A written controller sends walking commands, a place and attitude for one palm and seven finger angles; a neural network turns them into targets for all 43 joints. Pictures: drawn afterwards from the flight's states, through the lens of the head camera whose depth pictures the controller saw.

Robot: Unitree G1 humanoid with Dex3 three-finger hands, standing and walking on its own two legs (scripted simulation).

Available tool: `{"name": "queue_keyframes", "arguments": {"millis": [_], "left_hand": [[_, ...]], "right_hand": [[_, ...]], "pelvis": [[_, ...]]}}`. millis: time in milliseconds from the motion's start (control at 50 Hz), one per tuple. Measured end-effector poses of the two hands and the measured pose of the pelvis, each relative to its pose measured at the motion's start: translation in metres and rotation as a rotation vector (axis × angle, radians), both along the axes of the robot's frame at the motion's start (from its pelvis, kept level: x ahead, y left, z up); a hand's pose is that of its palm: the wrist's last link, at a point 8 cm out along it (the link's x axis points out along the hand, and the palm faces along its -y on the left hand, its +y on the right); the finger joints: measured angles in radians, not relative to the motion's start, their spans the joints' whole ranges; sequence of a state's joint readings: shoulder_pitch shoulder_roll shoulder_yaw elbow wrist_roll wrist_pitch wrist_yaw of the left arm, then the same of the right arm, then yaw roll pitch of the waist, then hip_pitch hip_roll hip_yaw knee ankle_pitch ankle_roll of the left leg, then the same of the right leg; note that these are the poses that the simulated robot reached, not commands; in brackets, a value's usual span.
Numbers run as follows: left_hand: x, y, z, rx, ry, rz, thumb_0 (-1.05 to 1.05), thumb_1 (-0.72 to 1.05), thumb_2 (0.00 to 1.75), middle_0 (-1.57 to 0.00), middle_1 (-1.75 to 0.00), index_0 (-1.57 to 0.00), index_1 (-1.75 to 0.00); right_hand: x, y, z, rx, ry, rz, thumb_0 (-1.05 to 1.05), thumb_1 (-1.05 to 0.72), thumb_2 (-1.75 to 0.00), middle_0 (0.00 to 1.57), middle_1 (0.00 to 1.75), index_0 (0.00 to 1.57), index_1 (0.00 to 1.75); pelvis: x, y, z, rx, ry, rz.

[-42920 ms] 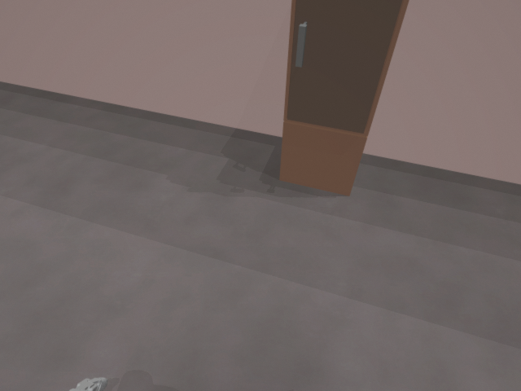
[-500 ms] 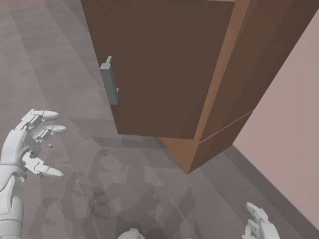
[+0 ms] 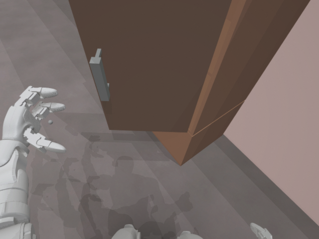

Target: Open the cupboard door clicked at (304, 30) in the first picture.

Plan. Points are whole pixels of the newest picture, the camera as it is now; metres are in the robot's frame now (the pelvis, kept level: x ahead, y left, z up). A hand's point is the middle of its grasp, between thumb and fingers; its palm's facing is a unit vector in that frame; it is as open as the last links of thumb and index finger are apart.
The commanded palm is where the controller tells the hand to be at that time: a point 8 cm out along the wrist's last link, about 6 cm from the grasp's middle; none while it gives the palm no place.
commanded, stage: move the hooked fingers beside the handle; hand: left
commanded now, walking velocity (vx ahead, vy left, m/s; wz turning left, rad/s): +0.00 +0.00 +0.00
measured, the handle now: (102, 75) +0.54 +0.18 +0.06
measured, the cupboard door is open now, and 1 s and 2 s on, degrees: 53 53 53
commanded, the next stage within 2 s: slide the fingers in behind the handle in 1.72 s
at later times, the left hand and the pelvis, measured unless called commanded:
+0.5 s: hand (68, 100) +0.43 +0.24 +0.08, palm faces +0.02 -1.00 -0.04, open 14.0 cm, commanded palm +0.41 +0.29 +0.07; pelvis +0.00 +0.01 -0.01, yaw +0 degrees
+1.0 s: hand (75, 84) +0.49 +0.24 +0.08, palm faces +0.02 -1.00 -0.03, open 14.0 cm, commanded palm +0.46 +0.29 +0.06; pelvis +0.00 -0.01 -0.02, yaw -1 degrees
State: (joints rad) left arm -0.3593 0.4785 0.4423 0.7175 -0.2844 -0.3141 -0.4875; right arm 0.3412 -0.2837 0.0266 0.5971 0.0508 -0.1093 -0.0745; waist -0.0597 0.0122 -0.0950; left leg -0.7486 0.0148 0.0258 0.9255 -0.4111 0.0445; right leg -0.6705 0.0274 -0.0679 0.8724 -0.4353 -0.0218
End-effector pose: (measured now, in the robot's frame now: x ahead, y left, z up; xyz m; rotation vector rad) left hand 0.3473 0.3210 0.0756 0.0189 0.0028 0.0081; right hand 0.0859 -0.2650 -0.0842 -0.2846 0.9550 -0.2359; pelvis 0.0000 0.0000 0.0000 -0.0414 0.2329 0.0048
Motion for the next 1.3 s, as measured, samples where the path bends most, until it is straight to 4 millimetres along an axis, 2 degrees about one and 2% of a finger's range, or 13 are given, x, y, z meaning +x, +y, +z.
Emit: {"name": "queue_keyframes", "arguments": {"millis": [220,360,580,680,760,860,940,1120,1300], "left_hand": [[0.034,-0.018,0.000,-0.007,0.020,-0.030,-0.01,-0.50,0.30,-0.30,-1.20,-0.30,-1.20],[0.048,-0.022,-0.001,0.002,0.010,0.002,-0.01,-0.50,0.30,-0.30,-1.20,-0.30,-1.20],[0.074,-0.032,0.006,0.011,-0.007,-0.003,-0.01,-0.50,0.30,-0.30,-1.20,-0.30,-1.20],[0.087,-0.036,0.001,0.001,0.027,0.005,-0.01,-0.50,0.30,-0.30,-1.20,-0.30,-1.20],[0.097,-0.036,0.000,0.015,0.028,0.016,-0.01,-0.50,0.30,-0.30,-1.20,-0.30,-1.20],[0.107,-0.036,0.009,0.012,-0.018,0.022,-0.01,-0.50,0.30,-0.30,-1.20,-0.30,-1.20],[0.115,-0.033,0.008,0.003,0.024,0.013,-0.01,-0.50,0.30,-0.30,-1.20,-0.30,-1.20],[0.120,-0.029,0.003,0.014,0.014,-0.003,-0.01,-0.50,0.30,-0.30,-1.20,-0.30,-1.20],[0.118,-0.020,-0.007,0.009,0.038,0.012,-0.01,-0.50,0.30,-0.30,-1.20,-0.30,-1.20]], "right_hand": [[-0.008,0.017,-0.005,0.023,0.042,-0.014,0.01,-0.91,-0.89,0.20,0.30,0.20,0.30],[-0.020,0.020,-0.009,0.034,0.092,-0.025,0.01,-0.91,-0.89,0.20,0.30,0.21,0.30],[-0.053,0.006,-0.018,0.018,0.214,-0.066,0.01,-0.91,-0.89,0.20,0.30,0.21,0.30],[-0.066,-0.003,-0.020,0.012,0.252,-0.095,0.01,-0.91,-0.89,0.20,0.30,0.21,0.30],[-0.077,-0.009,-0.020,0.003,0.281,-0.115,0.01,-0.91,-0.89,0.20,0.30,0.20,0.30],[-0.089,-0.015,-0.021,-0.001,0.320,-0.140,0.01,-0.91,-0.89,0.20,0.30,0.20,0.30],[-0.095,-0.017,-0.021,-0.003,0.343,-0.153,0.01,-0.91,-0.89,0.20,0.30,0.20,0.30],[-0.101,-0.014,-0.021,0.000,0.383,-0.162,0.01,-0.91,-0.89,0.20,0.30,0.20,0.30],[-0.086,-0.007,-0.018,0.000,0.348,-0.160,0.01,-0.91,-0.89,0.20,0.30,0.20,0.30]], "pelvis": [[0.000,0.013,0.000,-0.004,0.016,-0.001],[-0.001,0.014,-0.002,-0.004,0.024,-0.006],[-0.004,0.007,-0.006,-0.005,0.047,-0.004],[-0.005,0.001,-0.009,-0.002,0.060,-0.009],[-0.007,-0.003,-0.011,-0.002,0.076,-0.014],[-0.005,-0.008,-0.014,-0.003,0.090,-0.020],[-0.005,-0.011,-0.015,-0.007,0.100,-0.019],[-0.001,-0.009,-0.016,-0.010,0.125,-0.028],[0.004,-0.003,-0.014,-0.017,0.121,-0.029]]}}
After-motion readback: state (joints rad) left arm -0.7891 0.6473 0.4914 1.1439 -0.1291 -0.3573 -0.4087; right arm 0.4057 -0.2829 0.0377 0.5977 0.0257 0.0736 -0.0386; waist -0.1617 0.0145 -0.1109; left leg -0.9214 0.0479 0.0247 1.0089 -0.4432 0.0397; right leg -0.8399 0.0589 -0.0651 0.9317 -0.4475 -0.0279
